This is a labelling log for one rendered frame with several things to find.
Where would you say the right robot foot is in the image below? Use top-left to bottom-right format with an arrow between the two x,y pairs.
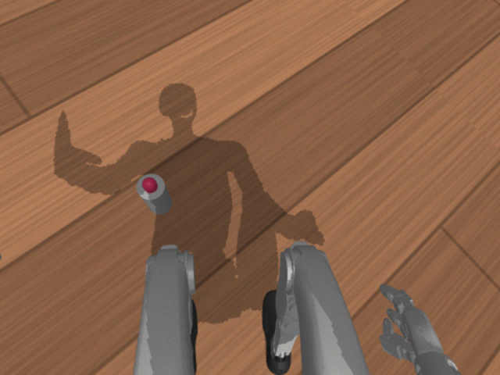
262,290 -> 291,375

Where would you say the right robot arm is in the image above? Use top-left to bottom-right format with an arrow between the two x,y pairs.
414,352 -> 462,375

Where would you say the right robot hand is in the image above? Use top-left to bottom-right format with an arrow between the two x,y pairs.
379,284 -> 444,364

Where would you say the bottle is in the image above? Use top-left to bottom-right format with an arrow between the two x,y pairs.
137,173 -> 172,214

